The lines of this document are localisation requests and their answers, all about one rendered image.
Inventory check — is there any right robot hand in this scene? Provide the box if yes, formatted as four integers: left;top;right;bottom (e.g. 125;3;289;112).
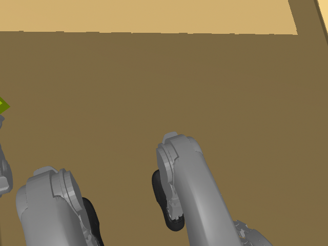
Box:
233;220;273;246

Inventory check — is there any right robot foot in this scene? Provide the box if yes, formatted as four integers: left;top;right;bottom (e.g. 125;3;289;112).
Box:
152;169;185;232

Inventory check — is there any left robot foot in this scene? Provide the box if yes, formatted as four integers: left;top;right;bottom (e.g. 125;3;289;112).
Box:
82;197;104;246

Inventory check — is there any small box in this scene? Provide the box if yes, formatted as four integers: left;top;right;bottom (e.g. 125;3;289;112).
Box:
0;97;10;114

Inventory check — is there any left robot arm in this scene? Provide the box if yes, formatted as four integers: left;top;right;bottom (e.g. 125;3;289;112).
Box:
0;119;13;198

